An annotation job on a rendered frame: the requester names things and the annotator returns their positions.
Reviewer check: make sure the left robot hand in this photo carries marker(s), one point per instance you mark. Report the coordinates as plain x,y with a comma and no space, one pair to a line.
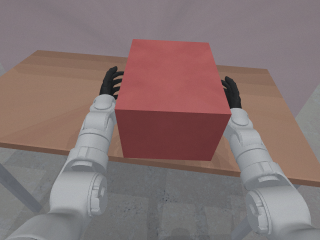
107,87

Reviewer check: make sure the right robot hand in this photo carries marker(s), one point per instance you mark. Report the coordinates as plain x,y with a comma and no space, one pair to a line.
232,93

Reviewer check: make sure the left robot forearm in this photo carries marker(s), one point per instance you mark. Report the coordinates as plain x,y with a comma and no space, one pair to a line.
91,149

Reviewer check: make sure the carton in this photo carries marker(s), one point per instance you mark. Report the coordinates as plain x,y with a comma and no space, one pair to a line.
171,103

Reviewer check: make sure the table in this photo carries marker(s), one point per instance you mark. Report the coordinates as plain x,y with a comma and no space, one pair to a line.
45,98

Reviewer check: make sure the robot right upper arm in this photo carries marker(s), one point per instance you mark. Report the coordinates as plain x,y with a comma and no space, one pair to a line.
279,213

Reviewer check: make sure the robot left upper arm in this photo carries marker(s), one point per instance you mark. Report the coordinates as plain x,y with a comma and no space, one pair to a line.
77,197

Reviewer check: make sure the right robot forearm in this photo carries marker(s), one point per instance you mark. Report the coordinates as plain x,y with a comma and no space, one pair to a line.
256,165

